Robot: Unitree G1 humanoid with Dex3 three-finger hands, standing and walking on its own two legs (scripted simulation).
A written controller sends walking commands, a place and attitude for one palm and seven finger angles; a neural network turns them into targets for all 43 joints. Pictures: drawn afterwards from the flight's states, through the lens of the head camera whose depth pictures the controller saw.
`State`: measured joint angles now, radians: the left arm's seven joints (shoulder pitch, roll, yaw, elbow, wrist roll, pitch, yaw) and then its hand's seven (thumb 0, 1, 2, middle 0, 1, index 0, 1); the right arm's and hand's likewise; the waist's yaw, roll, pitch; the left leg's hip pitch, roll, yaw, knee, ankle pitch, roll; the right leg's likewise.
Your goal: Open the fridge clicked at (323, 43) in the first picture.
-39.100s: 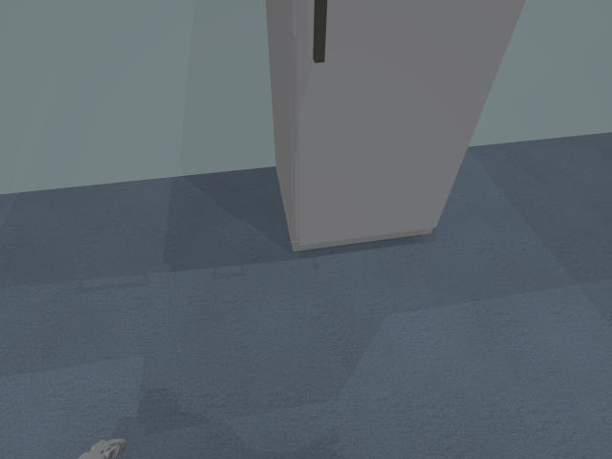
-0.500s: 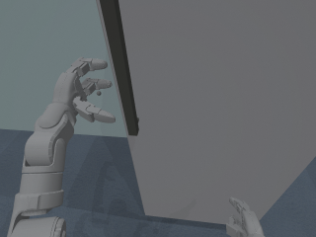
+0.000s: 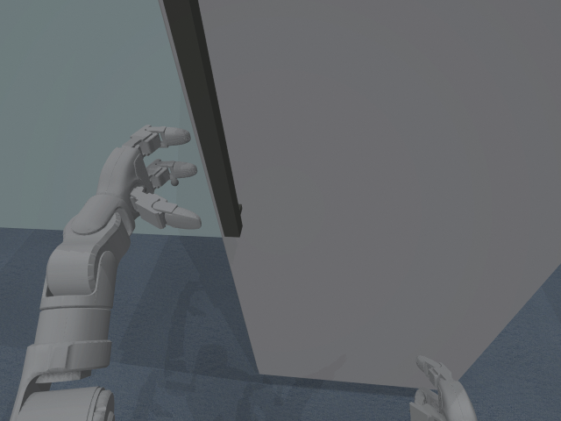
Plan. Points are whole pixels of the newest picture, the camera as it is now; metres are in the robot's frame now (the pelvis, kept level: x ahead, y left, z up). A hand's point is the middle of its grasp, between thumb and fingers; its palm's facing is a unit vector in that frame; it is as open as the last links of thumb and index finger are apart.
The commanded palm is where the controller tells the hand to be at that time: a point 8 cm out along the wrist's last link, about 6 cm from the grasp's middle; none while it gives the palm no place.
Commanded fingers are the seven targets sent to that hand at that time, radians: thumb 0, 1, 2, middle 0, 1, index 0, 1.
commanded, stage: move the hooked fingers beside the handle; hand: left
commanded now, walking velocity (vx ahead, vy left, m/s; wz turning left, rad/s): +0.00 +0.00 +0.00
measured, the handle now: (216, 130) +0.40 +0.10 +0.25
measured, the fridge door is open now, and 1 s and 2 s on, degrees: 0 0 0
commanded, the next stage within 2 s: none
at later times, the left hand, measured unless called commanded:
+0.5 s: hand (172, 179) +0.34 +0.15 +0.23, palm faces -0.04 -1.00 -0.06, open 14.0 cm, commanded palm +0.32 +0.21 +0.24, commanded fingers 0.00 -0.50 0.30 -0.30 -1.20 -0.30 -1.20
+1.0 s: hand (168, 150) +0.36 +0.16 +0.25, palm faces +0.02 -1.00 -0.07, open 14.0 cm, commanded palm +0.32 +0.20 +0.23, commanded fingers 0.00 -0.50 0.30 -0.30 -1.20 -0.30 -1.20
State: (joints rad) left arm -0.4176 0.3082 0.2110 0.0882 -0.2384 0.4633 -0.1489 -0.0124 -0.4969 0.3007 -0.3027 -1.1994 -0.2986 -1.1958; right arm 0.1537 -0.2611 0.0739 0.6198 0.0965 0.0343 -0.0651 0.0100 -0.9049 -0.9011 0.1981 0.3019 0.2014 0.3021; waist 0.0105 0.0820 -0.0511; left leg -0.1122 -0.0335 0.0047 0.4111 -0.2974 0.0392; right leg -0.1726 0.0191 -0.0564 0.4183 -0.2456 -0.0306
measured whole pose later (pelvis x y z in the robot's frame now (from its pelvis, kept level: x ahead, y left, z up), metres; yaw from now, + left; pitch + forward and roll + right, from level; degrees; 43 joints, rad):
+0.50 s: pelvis +0.00 +0.00 +0.00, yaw +0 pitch -1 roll +0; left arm -0.35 0.27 0.17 -0.09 -0.25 0.39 -0.12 -0.02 -0.50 0.30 -0.31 -1.20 -0.30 -1.20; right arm 0.13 -0.24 0.08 0.62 0.08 -0.01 -0.07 0.01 -0.91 -0.90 0.20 0.30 0.20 0.30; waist 0.03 0.06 -0.04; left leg -0.09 -0.04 0.00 0.41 -0.30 0.04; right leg -0.15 0.01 -0.06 0.42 -0.25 -0.03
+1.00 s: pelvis +0.00 +0.00 +0.00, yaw +0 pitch -1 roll +0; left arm -0.51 0.31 0.21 0.07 -0.23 0.45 -0.09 -0.01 -0.50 0.30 -0.31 -1.20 -0.31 -1.20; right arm 0.14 -0.24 0.09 0.65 0.09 0.04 -0.06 0.01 -0.91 -0.90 0.20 0.30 0.20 0.30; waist 0.02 0.07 -0.06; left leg -0.09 -0.03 0.00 0.41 -0.29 0.03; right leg -0.15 0.02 -0.06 0.41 -0.24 -0.04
